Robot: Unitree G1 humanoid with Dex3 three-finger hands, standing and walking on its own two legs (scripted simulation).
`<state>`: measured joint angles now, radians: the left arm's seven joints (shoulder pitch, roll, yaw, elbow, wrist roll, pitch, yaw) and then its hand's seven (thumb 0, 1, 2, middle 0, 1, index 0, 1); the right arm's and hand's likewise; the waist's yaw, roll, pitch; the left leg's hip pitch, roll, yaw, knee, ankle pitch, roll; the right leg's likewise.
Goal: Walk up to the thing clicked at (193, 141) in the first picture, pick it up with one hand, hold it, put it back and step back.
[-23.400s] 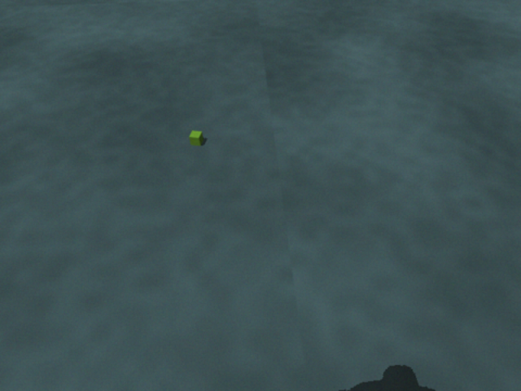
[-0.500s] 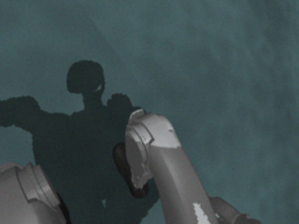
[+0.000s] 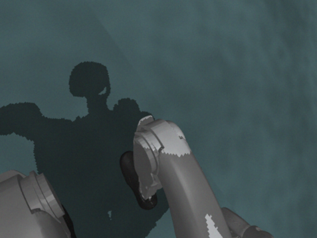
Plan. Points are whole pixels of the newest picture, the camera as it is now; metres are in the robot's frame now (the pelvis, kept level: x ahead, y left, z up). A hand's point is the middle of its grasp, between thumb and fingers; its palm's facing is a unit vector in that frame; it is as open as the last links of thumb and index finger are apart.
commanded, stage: close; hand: left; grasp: from above
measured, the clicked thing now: out of the picture +0.47 +0.29 -0.28
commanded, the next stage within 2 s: settle in 0.66 s
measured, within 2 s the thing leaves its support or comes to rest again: leaves its support in 1.08 s
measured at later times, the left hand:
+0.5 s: hand out of the picture +0.46 +0.29 -0.25, palm faces -0.44 -0.14 -0.89, open 9.2 cm
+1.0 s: hand out of the picture +0.46 +0.30 -0.25, palm faces -0.44 -0.15 -0.88, open 9.2 cm
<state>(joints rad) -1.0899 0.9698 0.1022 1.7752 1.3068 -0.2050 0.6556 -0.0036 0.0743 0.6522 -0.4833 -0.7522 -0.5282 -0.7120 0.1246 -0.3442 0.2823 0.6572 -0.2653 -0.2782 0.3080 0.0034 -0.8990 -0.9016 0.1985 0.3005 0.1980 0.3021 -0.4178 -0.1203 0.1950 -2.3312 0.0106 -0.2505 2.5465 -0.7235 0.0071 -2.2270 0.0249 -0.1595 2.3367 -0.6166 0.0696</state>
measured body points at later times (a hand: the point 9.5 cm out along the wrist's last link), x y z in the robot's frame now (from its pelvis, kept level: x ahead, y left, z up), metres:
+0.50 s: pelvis +0.00 +0.00 +0.00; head +0.28 +0.12 +0.33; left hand +0.47 +0.30 -0.20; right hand +0.03 -0.25 -0.04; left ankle +0.06 +0.12 -0.27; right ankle +0.13 -0.13 -0.27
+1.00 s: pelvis +0.00 +0.00 +0.01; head +0.28 +0.12 +0.33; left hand +0.48 +0.30 -0.20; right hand +0.03 -0.25 -0.04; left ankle +0.06 +0.12 -0.27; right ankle +0.13 -0.13 -0.27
